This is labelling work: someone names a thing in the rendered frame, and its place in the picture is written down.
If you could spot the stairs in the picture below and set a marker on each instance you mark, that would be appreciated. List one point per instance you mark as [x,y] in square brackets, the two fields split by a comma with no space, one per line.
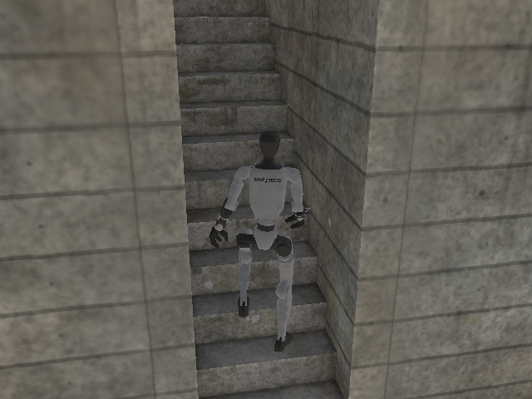
[230,93]

